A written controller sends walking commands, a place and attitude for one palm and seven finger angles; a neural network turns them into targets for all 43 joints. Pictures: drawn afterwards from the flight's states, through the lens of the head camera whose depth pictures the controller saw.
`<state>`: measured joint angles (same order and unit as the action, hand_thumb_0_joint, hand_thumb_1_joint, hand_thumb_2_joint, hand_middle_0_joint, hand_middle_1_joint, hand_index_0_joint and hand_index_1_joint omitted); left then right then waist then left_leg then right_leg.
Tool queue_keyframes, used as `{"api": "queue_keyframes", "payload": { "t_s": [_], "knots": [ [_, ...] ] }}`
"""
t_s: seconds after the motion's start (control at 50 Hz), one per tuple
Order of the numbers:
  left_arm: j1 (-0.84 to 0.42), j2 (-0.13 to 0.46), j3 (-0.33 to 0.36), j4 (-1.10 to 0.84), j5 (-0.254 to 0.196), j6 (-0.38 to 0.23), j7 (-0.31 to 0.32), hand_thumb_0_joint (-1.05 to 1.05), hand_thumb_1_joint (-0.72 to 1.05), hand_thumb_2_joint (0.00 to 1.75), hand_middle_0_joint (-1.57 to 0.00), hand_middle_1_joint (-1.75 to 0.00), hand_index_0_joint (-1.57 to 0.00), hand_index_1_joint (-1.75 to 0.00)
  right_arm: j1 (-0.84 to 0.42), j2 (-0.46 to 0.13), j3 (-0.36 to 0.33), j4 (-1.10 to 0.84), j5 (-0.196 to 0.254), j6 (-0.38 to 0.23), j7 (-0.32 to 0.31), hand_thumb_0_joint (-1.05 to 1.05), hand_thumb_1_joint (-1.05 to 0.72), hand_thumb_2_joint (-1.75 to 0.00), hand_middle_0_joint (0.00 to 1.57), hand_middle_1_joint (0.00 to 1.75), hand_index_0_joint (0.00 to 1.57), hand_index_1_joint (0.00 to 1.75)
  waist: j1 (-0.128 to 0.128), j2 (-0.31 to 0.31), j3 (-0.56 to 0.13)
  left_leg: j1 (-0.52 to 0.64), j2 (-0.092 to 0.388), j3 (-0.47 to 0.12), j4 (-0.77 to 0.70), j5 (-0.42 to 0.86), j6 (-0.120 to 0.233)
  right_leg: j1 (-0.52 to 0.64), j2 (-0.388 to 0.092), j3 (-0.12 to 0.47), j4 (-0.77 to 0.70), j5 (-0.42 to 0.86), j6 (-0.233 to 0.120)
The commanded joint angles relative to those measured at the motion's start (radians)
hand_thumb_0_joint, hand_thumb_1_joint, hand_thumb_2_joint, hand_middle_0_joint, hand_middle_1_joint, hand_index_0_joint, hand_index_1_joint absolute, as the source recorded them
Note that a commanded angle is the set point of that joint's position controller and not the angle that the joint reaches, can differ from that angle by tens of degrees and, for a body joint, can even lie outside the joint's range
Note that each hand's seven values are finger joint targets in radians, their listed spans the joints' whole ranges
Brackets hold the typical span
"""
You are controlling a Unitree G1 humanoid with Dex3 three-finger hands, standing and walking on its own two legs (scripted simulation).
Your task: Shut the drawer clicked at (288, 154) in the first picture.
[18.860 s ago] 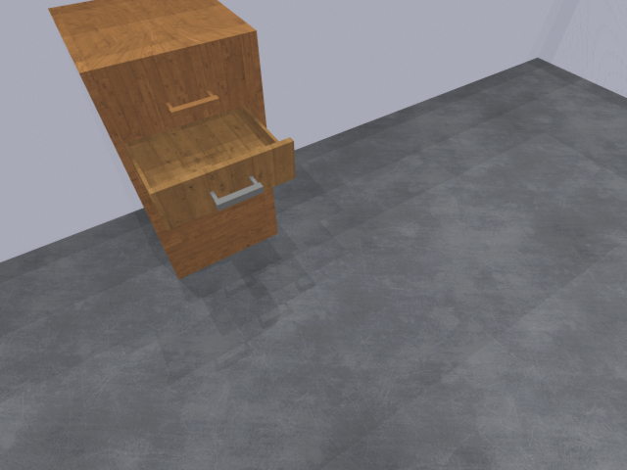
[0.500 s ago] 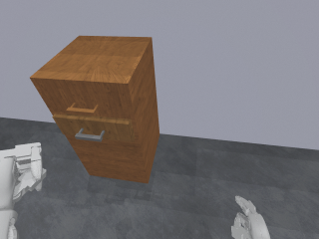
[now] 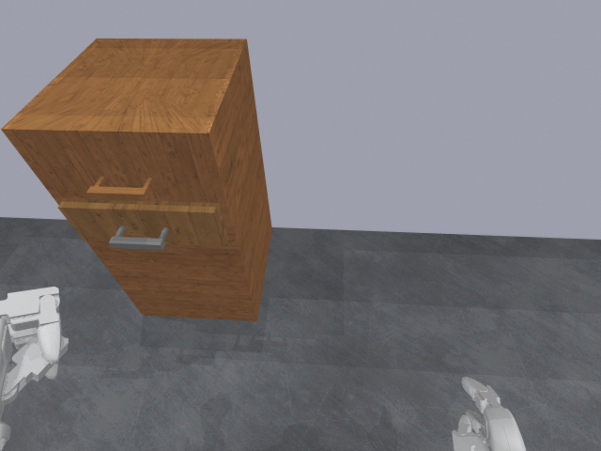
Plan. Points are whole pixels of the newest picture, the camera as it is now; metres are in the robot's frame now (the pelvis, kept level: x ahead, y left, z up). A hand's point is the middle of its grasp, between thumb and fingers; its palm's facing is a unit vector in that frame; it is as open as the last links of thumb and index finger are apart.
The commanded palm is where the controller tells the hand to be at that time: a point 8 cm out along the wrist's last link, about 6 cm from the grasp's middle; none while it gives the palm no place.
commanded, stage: step back with the hand held close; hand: left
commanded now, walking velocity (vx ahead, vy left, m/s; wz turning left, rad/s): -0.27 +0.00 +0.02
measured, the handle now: (140, 237) +0.61 +0.44 -0.22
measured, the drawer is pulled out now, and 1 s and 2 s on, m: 0.03 0.03 0.03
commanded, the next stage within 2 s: stop stepping back and stand still in 1.14 s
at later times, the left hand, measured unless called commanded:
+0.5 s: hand (2, 419) +0.13 +0.25 +0.15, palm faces +0.39 -0.81 -0.44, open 3.2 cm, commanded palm +0.07 +0.29 +0.17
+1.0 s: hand out of the picture +0.07 +0.28 +0.16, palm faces +0.40 -0.77 -0.50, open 3.2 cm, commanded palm +0.00 +0.31 +0.17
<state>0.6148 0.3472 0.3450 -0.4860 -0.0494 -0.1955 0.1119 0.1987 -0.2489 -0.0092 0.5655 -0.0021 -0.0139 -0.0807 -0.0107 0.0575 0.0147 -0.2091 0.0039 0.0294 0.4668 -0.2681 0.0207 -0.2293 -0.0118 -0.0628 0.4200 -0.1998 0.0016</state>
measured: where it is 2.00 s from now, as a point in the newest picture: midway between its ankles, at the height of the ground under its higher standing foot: outside the picture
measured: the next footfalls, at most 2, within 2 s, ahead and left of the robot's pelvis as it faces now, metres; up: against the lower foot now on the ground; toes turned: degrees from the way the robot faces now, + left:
right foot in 1.16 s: -0.24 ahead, -0.11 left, +0.00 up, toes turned +0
left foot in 1.40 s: -0.05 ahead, +0.09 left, +0.00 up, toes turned -1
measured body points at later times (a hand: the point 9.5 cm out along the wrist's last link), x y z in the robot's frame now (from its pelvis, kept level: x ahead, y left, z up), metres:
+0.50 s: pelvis -0.06 +0.01 -0.01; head -0.05 +0.02 +0.44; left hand +0.10 +0.29 +0.18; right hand +0.12 -0.22 -0.09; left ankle -0.01 +0.10 -0.74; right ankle +0.01 -0.12 -0.74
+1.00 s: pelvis -0.12 +0.02 -0.01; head -0.09 +0.04 +0.44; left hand +0.04 +0.32 +0.19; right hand +0.06 -0.21 -0.09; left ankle -0.01 +0.10 -0.74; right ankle -0.14 -0.12 -0.70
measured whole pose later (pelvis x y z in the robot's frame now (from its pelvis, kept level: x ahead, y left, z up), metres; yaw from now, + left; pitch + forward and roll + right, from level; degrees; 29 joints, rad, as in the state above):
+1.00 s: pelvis -0.12 +0.02 -0.01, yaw +3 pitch +2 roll -5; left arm 0.61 0.42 0.43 -0.58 -0.01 -0.29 0.14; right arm 0.20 -0.19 -0.01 0.59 -0.02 -0.08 -0.08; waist -0.02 0.04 0.01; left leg -0.49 0.01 -0.04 0.56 -0.12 0.06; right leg -0.41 0.11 0.03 0.87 -0.39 0.02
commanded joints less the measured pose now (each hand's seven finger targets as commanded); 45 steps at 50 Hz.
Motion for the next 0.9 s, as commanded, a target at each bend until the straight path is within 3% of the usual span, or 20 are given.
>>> {"api": "queue_keyframes", "payload": {
  "t_s": [0.0,0.02,0.14,0.26,0.32,0.38,0.42,0.48,0.52,0.56,0.58,0.62,0.68,0.74,0.78,0.8,0.82,0.84,0.86,0.88],
  "knots": [
    [0.029,0.179,0.151,-0.226,-0.014,-0.069,0.025,0.00,0.90,0.90,-1.40,-1.60,-1.40,-1.60,-0.119,-0.094,-0.042,-0.190,0.012,-0.038,-0.008,0.00,-0.90,-0.90,0.20,0.30,0.20,0.30,0.020,-0.015,-0.182,-0.066,0.056,-0.059,-0.066,0.369,0.005,0.165,-0.039,0.046,0.040,0.336,0.006],
    [0.029,0.184,0.152,-0.239,-0.013,-0.070,0.025,0.00,0.90,0.90,-1.40,-1.60,-1.40,-1.60,-0.125,-0.097,-0.041,-0.191,0.010,-0.038,-0.011,0.00,-0.90,-0.90,0.20,0.30,0.20,0.30,0.022,0.014,-0.187,-0.078,0.057,-0.065,-0.071,0.365,0.005,0.170,-0.036,0.045,0.052,0.337,0.006],
    [0.028,0.172,0.146,-0.246,-0.002,-0.072,0.028,0.00,0.90,0.90,-1.40,-1.60,-1.40,-1.60,-0.114,-0.099,-0.042,-0.199,0.014,-0.046,-0.015,0.00,-0.90,-0.90,0.20,0.30,0.20,0.30,0.021,0.006,-0.150,-0.211,0.084,-0.090,-0.108,0.234,0.022,0.182,-0.018,0.046,0.129,0.268,0.016],
    [-0.006,0.168,0.150,-0.241,0.011,-0.083,0.032,0.00,0.90,0.90,-1.40,-1.60,-1.40,-1.60,-0.104,-0.098,-0.038,-0.196,0.012,-0.068,-0.017,0.00,-0.90,-0.90,0.20,0.30,0.20,0.30,0.014,-0.024,-0.103,-0.384,0.089,-0.102,-0.116,-0.086,0.049,0.191,-0.027,0.094,0.149,0.165,0.015],
    [-0.037,0.181,0.158,-0.267,0.017,-0.096,0.036,0.00,0.90,0.90,-1.40,-1.60,-1.40,-1.60,-0.096,-0.105,-0.041,-0.193,0.007,-0.079,-0.017,0.00,-0.90,-0.90,0.20,0.30,0.20,0.30,0.006,-0.058,-0.087,-0.392,0.056,-0.092,-0.068,-0.220,0.044,0.121,-0.050,0.149,0.059,0.021,0.001],
    [-0.043,0.172,0.143,-0.263,0.018,-0.106,0.043,0.00,0.90,0.90,-1.40,-1.60,-1.40,-1.60,-0.082,-0.098,-0.037,-0.183,0.004,-0.088,-0.015,0.00,-0.90,-0.90,0.20,0.30,0.20,0.30,0.001,-0.074,-0.075,-0.330,0.036,-0.088,-0.026,-0.226,0.034,0.015,-0.070,0.171,-0.015,-0.127,-0.012],
    [-0.055,0.186,0.153,-0.282,0.019,-0.116,0.048,0.00,0.90,0.90,-1.40,-1.60,-1.40,-1.60,-0.085,-0.105,-0.039,-0.181,0.003,-0.094,-0.018,0.00,-0.90,-0.90,0.20,0.30,0.20,0.30,-0.002,-0.038,-0.074,-0.318,0.041,-0.093,-0.043,-0.255,0.035,-0.013,-0.057,0.158,-0.032,-0.192,-0.007],
    [-0.041,0.169,0.146,-0.279,0.030,-0.127,0.053,0.00,0.90,0.90,-1.40,-1.60,-1.40,-1.60,-0.088,-0.111,-0.032,-0.187,0.004,-0.103,-0.020,0.00,-0.90,-0.90,0.20,0.30,0.20,0.30,0.003,0.079,-0.063,-0.462,0.109,-0.171,-0.184,-0.350,0.061,0.115,0.010,0.082,0.110,-0.143,0.020],
    [-0.038,0.180,0.168,-0.293,0.039,-0.133,0.050,0.00,0.90,0.90,-1.40,-1.60,-1.40,-1.60,-0.102,-0.110,-0.034,-0.195,0.010,-0.115,-0.024,0.00,-0.90,-0.90,0.20,0.30,0.20,0.30,0.014,0.137,-0.078,-0.576,0.164,-0.236,-0.258,-0.390,0.087,0.247,0.060,0.053,0.279,0.032,0.029],
    [-0.019,0.181,0.181,-0.284,0.046,-0.142,0.044,0.00,0.90,0.90,-1.40,-1.60,-1.40,-1.60,-0.100,-0.104,-0.038,-0.196,0.005,-0.126,-0.021,0.00,-0.90,-0.90,0.20,0.30,0.20,0.30,0.018,0.111,-0.092,-0.607,0.169,-0.218,-0.207,-0.314,0.101,0.288,0.062,0.080,0.325,0.132,0.029],
    [-0.025,0.184,0.194,-0.264,0.052,-0.149,0.040,0.00,0.90,0.90,-1.40,-1.60,-1.40,-1.60,-0.105,-0.109,-0.042,-0.195,0.000,-0.131,-0.018,0.00,-0.90,-0.90,0.20,0.30,0.20,0.30,0.020,0.115,-0.061,-0.697,0.175,-0.226,-0.212,-0.377,0.114,0.328,0.068,0.100,0.343,0.101,0.029],
    [-0.004,0.188,0.197,-0.273,0.036,-0.154,0.034,0.00,0.90,0.90,-1.40,-1.60,-1.40,-1.60,-0.077,-0.104,-0.047,-0.178,0.001,-0.133,-0.012,0.00,-0.90,-0.90,0.20,0.30,0.20,0.30,0.011,0.003,-0.101,-0.552,0.118,-0.171,-0.093,-0.169,0.079,0.244,0.032,0.150,0.253,0.267,0.008],
    [-0.001,0.186,0.173,-0.284,0.015,-0.160,0.026,0.00,0.90,0.90,-1.40,-1.60,-1.40,-1.60,-0.062,-0.090,-0.052,-0.151,0.004,-0.129,0.005,0.00,-0.90,-0.90,0.20,0.30,0.20,0.30,0.000,-0.107,-0.176,-0.339,0.028,-0.089,0.084,-0.026,0.022,0.062,-0.089,0.288,0.098,0.291,-0.039],
    [-0.008,0.211,0.168,-0.295,0.003,-0.160,0.038,0.00,0.90,0.90,-1.40,-1.60,-1.40,-1.60,-0.067,-0.076,-0.055,-0.135,0.006,-0.109,0.015,0.00,-0.90,-0.90,0.20,0.30,0.20,0.30,-0.010,-0.178,-0.171,-0.163,-0.023,-0.061,0.213,-0.060,-0.015,-0.146,-0.186,0.344,-0.065,0.074,-0.098],
    [-0.008,0.227,0.182,-0.300,0.004,-0.156,0.051,0.00,0.90,0.90,-1.40,-1.60,-1.40,-1.60,-0.081,-0.072,-0.054,-0.133,0.005,-0.093,0.011,0.00,-0.90,-0.90,0.20,0.30,0.20,0.30,-0.012,-0.178,-0.137,-0.112,-0.026,-0.062,0.213,-0.077,-0.013,-0.241,-0.178,0.304,-0.107,-0.080,-0.092],
    [-0.001,0.231,0.190,-0.302,0.005,-0.156,0.055,0.00,0.90,0.90,-1.40,-1.60,-1.40,-1.60,-0.087,-0.071,-0.052,-0.130,0.005,-0.087,0.007,0.00,-0.90,-0.90,0.20,0.30,0.20,0.30,-0.013,-0.149,-0.131,-0.099,-0.017,-0.068,0.153,-0.068,-0.008,-0.252,-0.145,0.260,-0.092,-0.099,-0.072],
    [0.000,0.236,0.197,-0.309,0.003,-0.156,0.057,0.00,0.90,0.90,-1.40,-1.60,-1.40,-1.60,-0.092,-0.081,-0.052,-0.133,0.003,-0.083,0.000,0.00,-0.90,-0.90,0.20,0.30,0.20,0.30,-0.015,-0.078,-0.115,-0.115,0.009,-0.104,0.068,-0.071,0.003,-0.251,-0.089,0.213,-0.055,-0.125,-0.046],
    [0.008,0.225,0.193,-0.309,0.006,-0.160,0.056,0.00,0.90,0.90,-1.40,-1.60,-1.40,-1.60,-0.103,-0.087,-0.047,-0.144,0.006,-0.083,-0.005,0.00,-0.90,-0.90,0.20,0.30,0.20,0.30,-0.012,-0.002,-0.093,-0.193,0.068,-0.170,-0.051,-0.115,0.026,-0.195,-0.017,0.151,0.023,-0.155,-0.013],
    [0.007,0.219,0.201,-0.320,0.015,-0.168,0.051,0.00,0.90,0.90,-1.40,-1.60,-1.40,-1.60,-0.113,-0.107,-0.047,-0.157,0.006,-0.094,-0.009,0.00,-0.90,-0.90,0.20,0.30,0.20,0.30,-0.008,0.129,-0.105,-0.379,0.169,-0.272,-0.217,-0.278,0.070,-0.008,0.069,0.088,0.206,-0.141,0.020],
    [0.006,0.210,0.212,-0.320,0.027,-0.176,0.045,0.00,0.90,0.90,-1.40,-1.60,-1.40,-1.60,-0.120,-0.119,-0.053,-0.162,0.003,-0.111,-0.013,0.00,-0.90,-0.90,0.20,0.30,0.20,0.30,0.004,0.249,-0.128,-0.589,0.278,-0.403,-0.375,-0.524,0.126,0.192,0.137,0.060,0.440,-0.125,0.033]
  ]
}}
